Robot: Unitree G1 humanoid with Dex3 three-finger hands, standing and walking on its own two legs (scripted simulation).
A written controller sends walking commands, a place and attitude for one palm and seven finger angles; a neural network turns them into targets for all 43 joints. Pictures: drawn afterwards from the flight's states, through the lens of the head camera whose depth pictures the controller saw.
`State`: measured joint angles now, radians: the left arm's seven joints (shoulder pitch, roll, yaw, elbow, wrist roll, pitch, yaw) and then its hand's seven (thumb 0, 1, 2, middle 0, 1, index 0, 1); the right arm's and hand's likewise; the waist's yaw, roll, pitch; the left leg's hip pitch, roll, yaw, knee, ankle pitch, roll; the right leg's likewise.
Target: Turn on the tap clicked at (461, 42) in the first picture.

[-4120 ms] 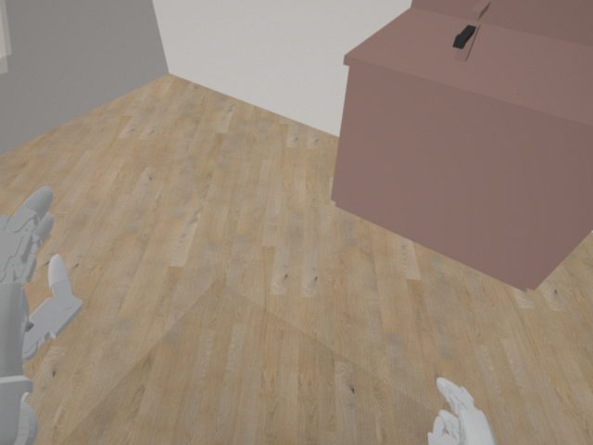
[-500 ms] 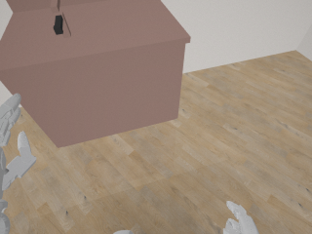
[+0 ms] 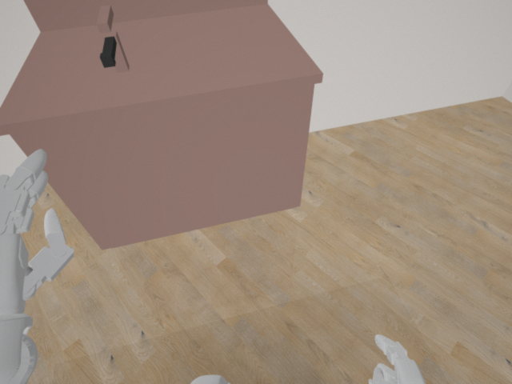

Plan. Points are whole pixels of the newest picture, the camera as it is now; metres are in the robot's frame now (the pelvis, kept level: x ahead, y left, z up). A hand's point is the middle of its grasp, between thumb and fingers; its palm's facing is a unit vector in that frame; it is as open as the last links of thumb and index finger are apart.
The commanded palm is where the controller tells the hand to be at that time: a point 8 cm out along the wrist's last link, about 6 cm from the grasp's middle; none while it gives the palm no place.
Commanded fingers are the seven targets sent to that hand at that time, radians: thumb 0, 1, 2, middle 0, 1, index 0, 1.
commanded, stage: take the last steps up to it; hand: left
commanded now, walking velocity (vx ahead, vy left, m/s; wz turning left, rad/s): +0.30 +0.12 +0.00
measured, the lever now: (107, 59) +0.83 +0.44 +0.11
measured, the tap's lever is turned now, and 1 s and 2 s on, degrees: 0 0 0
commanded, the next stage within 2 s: come to a stop and stand still in 1.46 s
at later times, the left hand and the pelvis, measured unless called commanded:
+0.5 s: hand (74, 166) +0.34 +0.27 +0.19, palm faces +0.34 -0.82 -0.46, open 7.4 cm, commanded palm +0.29 +0.32 +0.19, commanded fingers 0.00 0.90 0.90 -0.20 -0.30 -0.20 -0.30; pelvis +0.12 +0.05 +0.01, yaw -2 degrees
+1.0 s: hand (86, 109) +0.48 +0.31 +0.19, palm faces +0.39 -0.83 -0.41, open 7.4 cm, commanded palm +0.42 +0.35 +0.19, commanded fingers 0.00 0.90 0.90 -0.20 -0.30 -0.20 -0.30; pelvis +0.24 +0.08 +0.00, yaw -3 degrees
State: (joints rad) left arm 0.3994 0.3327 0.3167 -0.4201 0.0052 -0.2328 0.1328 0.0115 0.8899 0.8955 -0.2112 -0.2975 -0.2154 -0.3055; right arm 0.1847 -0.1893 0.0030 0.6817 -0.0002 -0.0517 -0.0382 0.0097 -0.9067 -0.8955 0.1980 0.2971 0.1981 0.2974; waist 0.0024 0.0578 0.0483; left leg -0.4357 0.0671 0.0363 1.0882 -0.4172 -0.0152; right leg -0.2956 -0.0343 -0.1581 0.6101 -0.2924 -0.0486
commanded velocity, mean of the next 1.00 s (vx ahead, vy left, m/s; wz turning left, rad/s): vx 0.29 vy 0.08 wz -0.01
